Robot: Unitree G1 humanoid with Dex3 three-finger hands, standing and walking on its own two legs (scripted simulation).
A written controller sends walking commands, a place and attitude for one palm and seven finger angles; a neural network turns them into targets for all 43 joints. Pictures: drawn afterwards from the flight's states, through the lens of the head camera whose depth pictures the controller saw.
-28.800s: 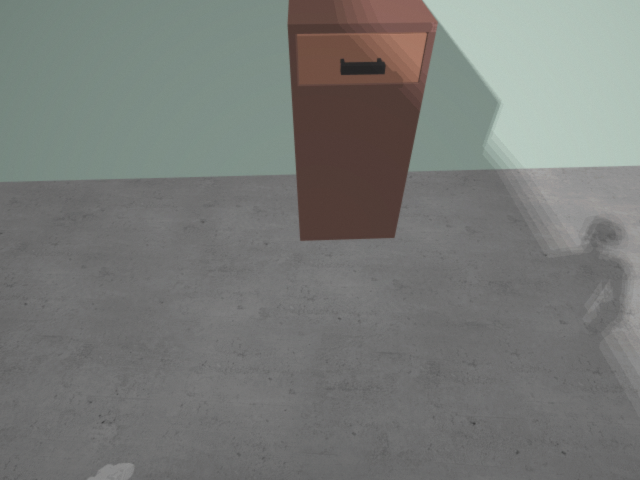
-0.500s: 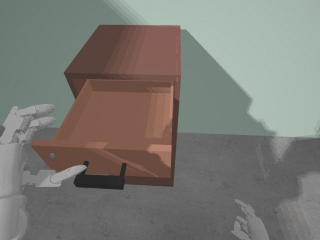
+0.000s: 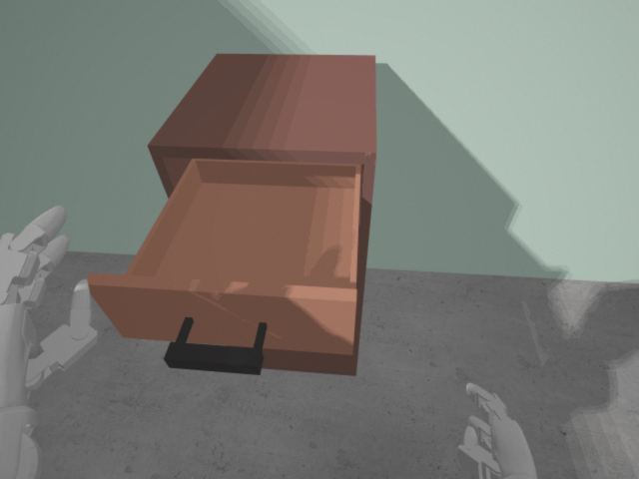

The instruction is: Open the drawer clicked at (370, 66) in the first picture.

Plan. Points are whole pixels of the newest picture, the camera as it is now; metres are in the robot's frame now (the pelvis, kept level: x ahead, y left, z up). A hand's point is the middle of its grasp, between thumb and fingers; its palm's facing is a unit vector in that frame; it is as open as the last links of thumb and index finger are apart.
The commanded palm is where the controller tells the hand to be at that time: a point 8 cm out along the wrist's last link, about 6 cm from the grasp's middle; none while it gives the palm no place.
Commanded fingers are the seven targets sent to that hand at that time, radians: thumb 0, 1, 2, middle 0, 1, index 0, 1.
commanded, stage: draw the hand back to the body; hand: left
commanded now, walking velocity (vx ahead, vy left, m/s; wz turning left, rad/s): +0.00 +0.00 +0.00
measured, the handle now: (219, 342) +0.28 +0.19 +0.00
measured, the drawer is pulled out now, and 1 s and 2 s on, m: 0.30 0.30 0.30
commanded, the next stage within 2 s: step back with the hand held close in 0.10 s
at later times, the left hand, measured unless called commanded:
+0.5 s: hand (83, 367) +0.16 +0.24 +0.15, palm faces +0.35 -0.81 -0.47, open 7.4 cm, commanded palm +0.09 +0.29 +0.19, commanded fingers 0.00 0.90 0.90 -0.20 -0.30 -0.20 -0.30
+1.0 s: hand out of the picture +0.07 +0.25 +0.16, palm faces +0.37 -0.80 -0.48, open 7.4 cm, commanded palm +0.00 +0.29 +0.19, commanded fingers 0.00 0.90 0.90 -0.20 -0.30 -0.20 -0.30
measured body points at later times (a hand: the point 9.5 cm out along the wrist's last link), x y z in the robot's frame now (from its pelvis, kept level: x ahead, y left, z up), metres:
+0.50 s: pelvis -0.03 +0.01 -0.01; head +0.00 +0.02 +0.44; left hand +0.14 +0.29 +0.18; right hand +0.15 -0.25 -0.09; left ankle -0.06 +0.11 -0.74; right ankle +0.04 -0.11 -0.74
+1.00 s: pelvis -0.12 +0.00 -0.01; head -0.10 +0.03 +0.44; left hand +0.04 +0.29 +0.19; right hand +0.08 -0.23 -0.07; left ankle -0.09 +0.12 -0.74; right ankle -0.06 -0.11 -0.74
